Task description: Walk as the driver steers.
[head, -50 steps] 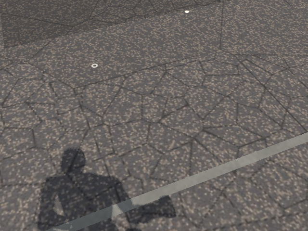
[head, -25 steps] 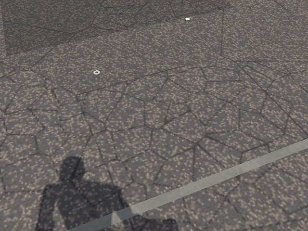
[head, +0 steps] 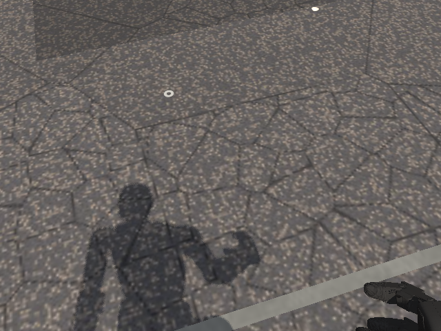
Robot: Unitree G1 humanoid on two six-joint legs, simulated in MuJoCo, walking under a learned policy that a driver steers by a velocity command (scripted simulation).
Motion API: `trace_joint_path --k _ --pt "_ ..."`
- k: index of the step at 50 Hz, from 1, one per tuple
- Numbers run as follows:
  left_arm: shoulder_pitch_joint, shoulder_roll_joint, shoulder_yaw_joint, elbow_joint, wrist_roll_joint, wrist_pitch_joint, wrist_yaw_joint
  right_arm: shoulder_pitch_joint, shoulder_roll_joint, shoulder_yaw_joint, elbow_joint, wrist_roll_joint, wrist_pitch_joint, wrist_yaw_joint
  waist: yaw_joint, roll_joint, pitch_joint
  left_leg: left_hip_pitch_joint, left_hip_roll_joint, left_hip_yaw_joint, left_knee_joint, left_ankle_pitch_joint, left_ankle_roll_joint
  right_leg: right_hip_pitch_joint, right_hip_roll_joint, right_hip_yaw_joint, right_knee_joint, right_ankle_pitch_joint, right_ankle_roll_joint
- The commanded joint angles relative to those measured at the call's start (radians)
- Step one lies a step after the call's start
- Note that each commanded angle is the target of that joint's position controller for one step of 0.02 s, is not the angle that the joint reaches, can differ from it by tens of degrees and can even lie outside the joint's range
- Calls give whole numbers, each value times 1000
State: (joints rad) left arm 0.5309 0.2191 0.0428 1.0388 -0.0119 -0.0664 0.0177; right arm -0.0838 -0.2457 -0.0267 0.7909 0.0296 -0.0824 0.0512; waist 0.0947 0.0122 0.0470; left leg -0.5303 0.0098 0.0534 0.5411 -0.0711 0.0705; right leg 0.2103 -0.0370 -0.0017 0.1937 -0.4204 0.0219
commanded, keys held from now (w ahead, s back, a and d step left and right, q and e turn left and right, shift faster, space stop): w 0.50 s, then w+q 0.44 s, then q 0.06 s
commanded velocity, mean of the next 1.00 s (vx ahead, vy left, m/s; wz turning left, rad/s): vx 0.49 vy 0.00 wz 0.18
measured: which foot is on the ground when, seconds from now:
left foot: up 0.00-0.00, down 0.02-0.58, up 0.60-1.00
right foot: down 0.00-0.04, up 0.06-0.54, down 0.56-1.00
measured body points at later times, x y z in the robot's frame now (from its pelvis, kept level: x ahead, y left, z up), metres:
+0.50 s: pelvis +0.27 +0.01 +0.02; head +0.29 +0.00 +0.47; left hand +0.48 +0.24 -0.08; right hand +0.24 -0.26 -0.12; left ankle +0.15 +0.11 -0.72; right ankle +0.45 -0.13 -0.69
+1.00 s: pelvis +0.54 -0.01 +0.02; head +0.56 +0.01 +0.47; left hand +0.50 +0.27 -0.12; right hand +0.76 -0.21 -0.09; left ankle +0.69 +0.17 -0.68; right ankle +0.45 -0.12 -0.72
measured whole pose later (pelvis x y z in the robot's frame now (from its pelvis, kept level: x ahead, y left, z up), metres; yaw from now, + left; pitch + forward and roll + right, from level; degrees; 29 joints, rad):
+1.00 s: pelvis +0.54 -0.01 +0.02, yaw +13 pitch +1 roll -3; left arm 0.29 0.26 0.07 0.94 0.00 -0.08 0.02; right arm 0.10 -0.26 -0.06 0.82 0.01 -0.03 0.04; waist 0.06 0.03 0.04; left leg -0.66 0.11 0.00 0.69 0.00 0.03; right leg 0.07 0.02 -0.26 0.22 -0.29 0.00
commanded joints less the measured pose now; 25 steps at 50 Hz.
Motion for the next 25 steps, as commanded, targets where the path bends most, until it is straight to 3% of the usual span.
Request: trace_joint_path --k 1,2,3,4,5,6,7,9,11,14,18,21,23,25 --pt "-63 180 32 -65 15 3 6 363 -209 -87 52 4 2 -23 -272 -131 -192 619 13 -43 34 -14 81 -344 -147 13 484 920 -91" --pt "37 56 0 -88 18 -8 -2 502 -299 -105 84 -25 8 -30 -239 132 -366 974 287 -494 -45 -246 220 -703 13 -14 898 398 -27" --pt "36 36 -9 -73 -3 -37 -8 494 -248 -84 95 -21 7 -22 -227 238 -442 953 383 -846 -270 -403 270 -812 87 127 1113 -122 -31" --pt "-59 118 17 -106 -34 -54 -13 388 -191 -66 86 -14 0 -18 -204 180 -245 790 350 -736 -307 -447 222 -915 25 138 1195 -80 -49" --pt "-139 143 21 -127 -43 -61 -11 305 -151 -55 70 -15 -7 -16 -174 100 -130 622 318 -579 -321 -371 191 -911 -31 105 1175 6 -70" --pt "-170 137 26 -132 -32 -60 -2 240 -128 -48 64 -25 -16 -11 -134 34 -69 469 276 -460 -346 -255 169 -862 -75 86 1111 85 -73" --pt "-158 127 34 -127 -17 -47 5 206 -101 -41 63 -37 -25 -8 -95 49 -55 376 232 -368 -369 -172 148 -790 -109 92 1056 132 -76" --pt "-126 85 31 -121 -10 -22 8 209 -90 -37 81 -37 -31 -6 -63 71 -46 288 203 -291 -415 -128 157 -726 -125 87 1001 154 -71" --pt "-176 91 36 -147 -3 -10 11 247 -113 -40 104 -33 -36 -15 -60 60 -8 260 199 -248 -453 -101 175 -774 -136 75 929 202 -52" --pt "-313 107 39 -198 10 -13 9 313 -149 -45 125 -32 -32 -39 -90 27 25 319 200 -218 -471 -45 177 -895 -141 70 746 361 -21" --pt "-464 78 22 -238 4 -28 -11 391 -169 -46 142 -21 -21 -54 -142 23 33 364 167 -136 -465 16 139 -851 -93 20 483 537 -14" --pt "-558 77 12 -270 -5 -33 -30 461 -177 -47 169 -12 -9 -56 -176 18 49 456 191 -128 -433 27 137 -854 -69 10 382 535 -17" --pt "-602 87 10 -295 -8 -38 -44 492 -181 -50 183 -10 4 -57 -181 21 53 540 225 -137 -390 61 132 -872 -59 16 337 479 -33" --pt "-597 110 14 -308 -10 -43 -54 493 -193 -56 186 -9 15 -59 -160 38 37 605 254 -148 -335 149 117 -842 -43 12 305 397 -58"
Velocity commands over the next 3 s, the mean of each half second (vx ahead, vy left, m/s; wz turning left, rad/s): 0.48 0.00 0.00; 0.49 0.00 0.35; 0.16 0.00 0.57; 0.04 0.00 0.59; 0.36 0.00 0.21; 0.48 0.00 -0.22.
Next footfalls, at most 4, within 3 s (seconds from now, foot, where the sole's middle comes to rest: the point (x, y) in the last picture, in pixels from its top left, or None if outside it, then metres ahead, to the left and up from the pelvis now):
0.02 left None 0.19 0.11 -0.76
0.56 right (296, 321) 0.49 -0.12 -0.76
1.10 left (208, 238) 0.74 0.16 -0.76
1.66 right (260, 209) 0.86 -0.01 -0.76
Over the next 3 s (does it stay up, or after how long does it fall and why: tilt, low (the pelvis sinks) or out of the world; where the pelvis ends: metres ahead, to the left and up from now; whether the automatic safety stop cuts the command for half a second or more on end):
stays up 0.99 0.42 0.02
